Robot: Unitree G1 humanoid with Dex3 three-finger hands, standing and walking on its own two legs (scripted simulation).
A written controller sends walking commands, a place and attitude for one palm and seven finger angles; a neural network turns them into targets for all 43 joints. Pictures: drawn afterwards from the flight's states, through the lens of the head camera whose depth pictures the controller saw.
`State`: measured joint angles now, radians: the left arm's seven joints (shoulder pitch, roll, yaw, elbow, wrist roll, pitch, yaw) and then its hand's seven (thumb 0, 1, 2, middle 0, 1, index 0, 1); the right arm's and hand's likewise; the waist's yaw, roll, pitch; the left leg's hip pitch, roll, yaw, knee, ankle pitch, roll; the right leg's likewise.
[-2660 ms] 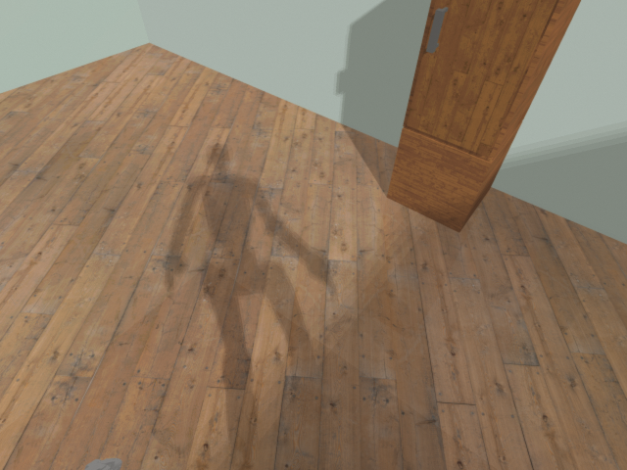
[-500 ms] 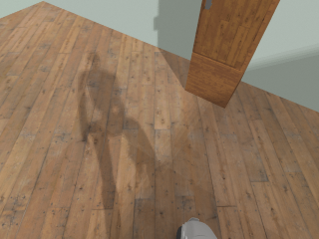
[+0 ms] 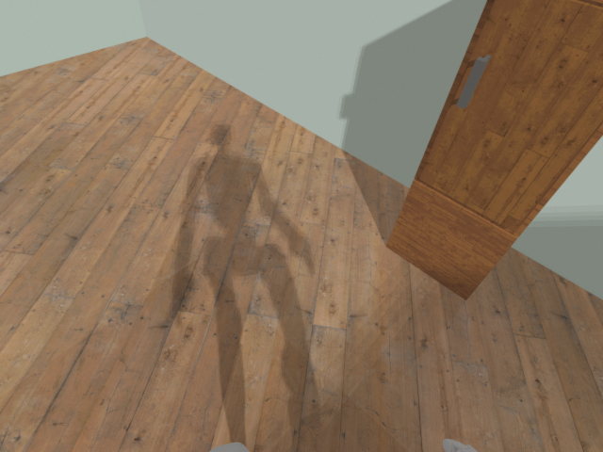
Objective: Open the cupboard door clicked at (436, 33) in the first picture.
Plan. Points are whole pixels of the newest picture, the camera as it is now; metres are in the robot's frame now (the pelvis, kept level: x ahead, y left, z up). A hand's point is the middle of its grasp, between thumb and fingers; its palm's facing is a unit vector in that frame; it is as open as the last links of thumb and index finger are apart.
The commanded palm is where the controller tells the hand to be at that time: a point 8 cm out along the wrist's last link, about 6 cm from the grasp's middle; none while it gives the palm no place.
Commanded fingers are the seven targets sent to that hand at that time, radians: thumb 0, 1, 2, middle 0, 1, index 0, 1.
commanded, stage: walk to a spot facing it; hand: left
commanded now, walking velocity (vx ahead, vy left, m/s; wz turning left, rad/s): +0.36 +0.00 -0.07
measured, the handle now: (474, 81) +1.00 -0.36 +0.05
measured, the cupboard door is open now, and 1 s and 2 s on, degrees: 0 0 0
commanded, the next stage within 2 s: turn to face it in 0.20 s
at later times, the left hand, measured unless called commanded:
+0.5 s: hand (228, 355) +0.30 +0.15 -0.16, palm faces -0.09 -0.96 -0.25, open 7.3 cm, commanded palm none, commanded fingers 0.00 0.90 0.90 -0.20 -0.30 -0.20 -0.30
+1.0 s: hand (228, 295) +0.41 +0.17 -0.16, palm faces -0.30 -0.93 -0.20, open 7.4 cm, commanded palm none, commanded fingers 0.00 0.90 0.90 -0.20 -0.30 -0.20 -0.30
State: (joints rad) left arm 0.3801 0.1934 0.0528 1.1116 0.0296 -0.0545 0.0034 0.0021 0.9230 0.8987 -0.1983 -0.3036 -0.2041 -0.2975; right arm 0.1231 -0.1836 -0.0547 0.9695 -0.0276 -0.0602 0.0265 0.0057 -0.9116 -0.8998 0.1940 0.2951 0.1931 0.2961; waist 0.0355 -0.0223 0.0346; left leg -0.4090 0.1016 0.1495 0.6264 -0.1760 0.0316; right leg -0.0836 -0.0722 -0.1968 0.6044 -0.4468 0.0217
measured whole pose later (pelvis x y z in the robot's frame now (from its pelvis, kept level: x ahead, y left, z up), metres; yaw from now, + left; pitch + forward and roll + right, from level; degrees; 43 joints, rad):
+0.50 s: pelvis +0.20 -0.04 +0.00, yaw -7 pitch -2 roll +1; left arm 0.18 0.19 0.07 1.01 0.03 -0.04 -0.01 0.01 0.92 0.90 -0.20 -0.30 -0.20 -0.30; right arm 0.36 -0.15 -0.05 1.14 -0.01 -0.01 -0.02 0.01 -0.91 -0.90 0.20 0.30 0.20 0.30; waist -0.01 0.02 0.11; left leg -0.18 0.13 0.18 0.92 -0.53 -0.05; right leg -0.41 -0.05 -0.13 0.66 -0.19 -0.06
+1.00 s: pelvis +0.26 +0.00 +0.02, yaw -23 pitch -1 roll -1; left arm 0.19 0.26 0.11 0.93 0.03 0.06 -0.02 0.01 0.91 0.90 -0.20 -0.30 -0.20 -0.30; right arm 0.15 -0.18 -0.03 0.89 -0.02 0.01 -0.03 0.01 -0.91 -0.90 0.20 0.30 0.20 0.30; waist 0.03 -0.06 0.05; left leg -0.26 0.07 0.14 0.54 -0.27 0.02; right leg -0.50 0.03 0.02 1.03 -0.41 0.04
